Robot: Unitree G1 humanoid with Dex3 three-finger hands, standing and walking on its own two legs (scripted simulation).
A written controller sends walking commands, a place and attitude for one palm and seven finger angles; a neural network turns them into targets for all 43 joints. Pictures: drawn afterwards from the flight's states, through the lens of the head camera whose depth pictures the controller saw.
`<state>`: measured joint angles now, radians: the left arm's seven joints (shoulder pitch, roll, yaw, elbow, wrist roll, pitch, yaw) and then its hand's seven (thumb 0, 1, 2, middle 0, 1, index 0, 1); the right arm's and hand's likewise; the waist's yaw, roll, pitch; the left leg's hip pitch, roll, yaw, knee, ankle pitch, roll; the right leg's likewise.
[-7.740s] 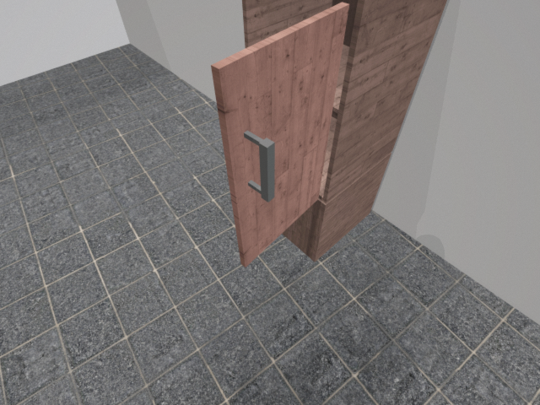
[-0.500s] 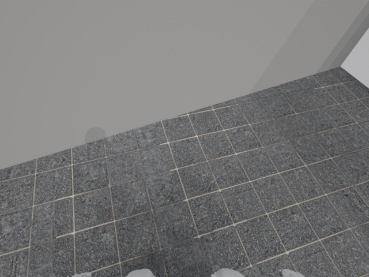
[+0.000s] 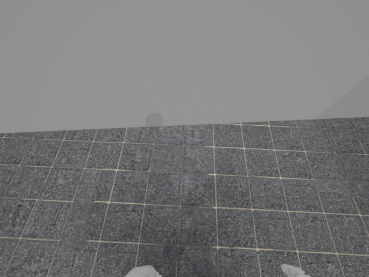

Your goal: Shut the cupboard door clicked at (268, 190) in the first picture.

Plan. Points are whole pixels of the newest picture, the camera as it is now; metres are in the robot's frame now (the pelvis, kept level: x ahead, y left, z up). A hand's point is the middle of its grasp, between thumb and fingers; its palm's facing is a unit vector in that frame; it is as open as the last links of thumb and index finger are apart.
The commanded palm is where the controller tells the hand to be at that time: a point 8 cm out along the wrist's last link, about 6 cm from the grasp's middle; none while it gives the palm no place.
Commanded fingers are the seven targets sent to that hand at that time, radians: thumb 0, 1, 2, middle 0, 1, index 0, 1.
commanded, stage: walk to a spot facing it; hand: left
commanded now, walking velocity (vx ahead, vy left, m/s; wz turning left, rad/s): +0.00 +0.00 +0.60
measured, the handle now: out of the picture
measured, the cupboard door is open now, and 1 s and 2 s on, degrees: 95 95 95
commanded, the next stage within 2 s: none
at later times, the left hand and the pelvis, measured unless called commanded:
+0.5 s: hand out of the picture +0.05 +0.19 -0.15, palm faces +0.29 -0.91 -0.29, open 7.4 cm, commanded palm none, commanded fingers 0.00 0.90 0.90 -0.20 -0.30 -0.20 -0.30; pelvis +0.01 -0.04 +0.00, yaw +18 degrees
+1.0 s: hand out of the picture +0.09 +0.24 -0.15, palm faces +0.53 -0.81 -0.24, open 7.4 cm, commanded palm none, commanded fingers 0.00 0.90 0.90 -0.20 -0.30 -0.20 -0.30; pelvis +0.10 -0.01 +0.00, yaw +34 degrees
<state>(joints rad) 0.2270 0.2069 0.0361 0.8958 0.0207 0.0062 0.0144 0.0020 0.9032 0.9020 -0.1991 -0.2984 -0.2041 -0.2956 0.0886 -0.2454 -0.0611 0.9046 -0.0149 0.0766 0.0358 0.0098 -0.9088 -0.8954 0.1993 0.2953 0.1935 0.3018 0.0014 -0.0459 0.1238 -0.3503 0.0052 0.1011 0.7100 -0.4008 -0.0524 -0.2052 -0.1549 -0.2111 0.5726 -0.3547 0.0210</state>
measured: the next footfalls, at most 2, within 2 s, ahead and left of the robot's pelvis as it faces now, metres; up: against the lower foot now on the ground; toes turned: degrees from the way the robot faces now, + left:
left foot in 0.04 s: +0.05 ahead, +0.12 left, +0.00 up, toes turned +6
right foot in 0.38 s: +0.08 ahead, -0.16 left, +0.00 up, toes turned +11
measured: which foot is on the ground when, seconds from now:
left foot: up 0.00-0.02, down 0.04-0.38, up 0.40-0.66, down 0.68-1.00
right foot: down 0.00-0.04, up 0.06-0.36, down 0.38-0.68, up 0.70-1.00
